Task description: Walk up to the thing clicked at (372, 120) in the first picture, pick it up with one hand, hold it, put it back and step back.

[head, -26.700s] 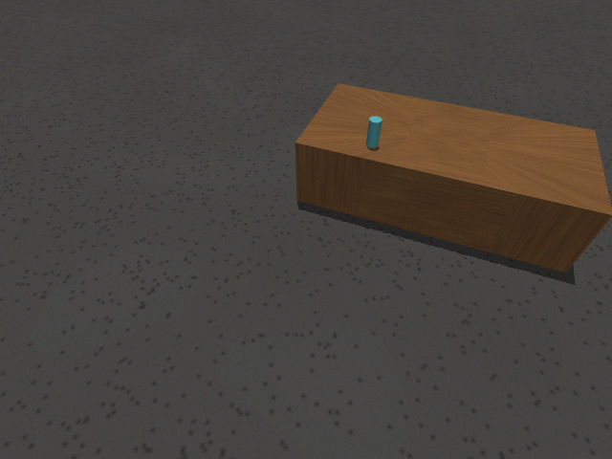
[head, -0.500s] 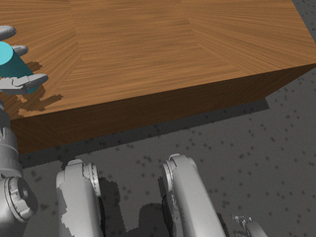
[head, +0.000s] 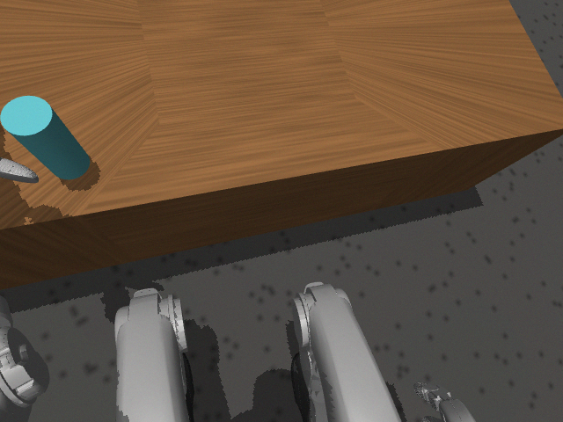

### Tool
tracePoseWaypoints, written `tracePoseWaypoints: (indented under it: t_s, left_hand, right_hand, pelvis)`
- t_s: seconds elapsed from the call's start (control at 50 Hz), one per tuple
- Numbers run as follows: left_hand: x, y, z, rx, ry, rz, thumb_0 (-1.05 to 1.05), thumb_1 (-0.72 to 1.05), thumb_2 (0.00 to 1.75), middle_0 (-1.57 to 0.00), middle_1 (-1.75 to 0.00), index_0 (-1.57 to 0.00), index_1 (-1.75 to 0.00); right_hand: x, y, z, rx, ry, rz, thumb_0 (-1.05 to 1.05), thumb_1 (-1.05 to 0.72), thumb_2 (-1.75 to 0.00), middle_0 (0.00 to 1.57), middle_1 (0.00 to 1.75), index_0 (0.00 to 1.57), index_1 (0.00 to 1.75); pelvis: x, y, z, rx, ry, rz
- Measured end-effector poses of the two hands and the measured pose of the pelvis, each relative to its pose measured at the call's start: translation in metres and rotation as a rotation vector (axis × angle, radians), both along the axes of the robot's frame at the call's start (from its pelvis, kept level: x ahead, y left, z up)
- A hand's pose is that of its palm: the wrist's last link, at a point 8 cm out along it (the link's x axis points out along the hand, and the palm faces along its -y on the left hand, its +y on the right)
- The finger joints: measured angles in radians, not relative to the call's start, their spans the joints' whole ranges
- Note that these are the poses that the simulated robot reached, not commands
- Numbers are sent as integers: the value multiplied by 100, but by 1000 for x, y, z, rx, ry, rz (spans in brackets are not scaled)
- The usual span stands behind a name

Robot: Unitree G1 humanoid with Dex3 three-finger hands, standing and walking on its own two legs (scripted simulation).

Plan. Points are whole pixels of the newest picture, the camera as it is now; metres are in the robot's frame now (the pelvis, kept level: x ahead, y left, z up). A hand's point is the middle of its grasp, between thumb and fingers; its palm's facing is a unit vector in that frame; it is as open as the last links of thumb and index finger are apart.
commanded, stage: withdraw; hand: left
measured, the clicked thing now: (51, 142) +0.50 +0.28 -0.04
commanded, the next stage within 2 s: rise in 0.02 s
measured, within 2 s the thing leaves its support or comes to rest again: neither
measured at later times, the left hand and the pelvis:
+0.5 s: hand out of the picture +0.42 +0.44 +0.18, palm faces +0.52 -0.76 -0.39, open 17.4 cm; pelvis +0.03 +0.01 +0.18, yaw +5 degrees
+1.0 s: hand out of the picture +0.28 +0.29 +0.22, palm faces +0.31 -0.88 -0.35, open 17.7 cm; pelvis +0.07 +0.03 +0.29, yaw +8 degrees
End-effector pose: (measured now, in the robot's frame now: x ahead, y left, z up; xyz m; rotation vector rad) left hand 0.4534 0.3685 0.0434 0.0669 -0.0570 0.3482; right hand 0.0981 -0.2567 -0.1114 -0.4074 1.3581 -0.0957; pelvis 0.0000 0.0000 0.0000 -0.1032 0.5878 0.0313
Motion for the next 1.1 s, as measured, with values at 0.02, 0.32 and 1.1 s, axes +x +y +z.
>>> tracePoseWaypoints:
  t_s: [0.02, 0.32, 1.1]
  left_hand:
    - [-1, 5, 11, 10, 3, 3, -1, -61, 1, -10, -5, -11, -3]
    - [-54, 52, 67, 65, 414, 88, -1, -50, 1, -6, -3, -7, -1]
    - [-237, -80, 222, 14, 752, 65, -1, -59, 1, -5, -4, -4, -4]
  right_hand:
    - [2, 1, 5, 4, -9, -6, 0, -93, -90, 20, 30, 20, 30]
    - [35, 6, 109, 9, -91, -3, 0, -89, -90, 20, 30, 20, 30]
    - [163, 74, 334, 146, -582, 35, 1, -90, -90, 20, 30, 20, 30]
  pelvis:
    - [1, 0, 6, 0, 2, 3]
    - [10, 9, 103, -5, -35, 45]
    - [76, 26, 300, 92, -409, 109]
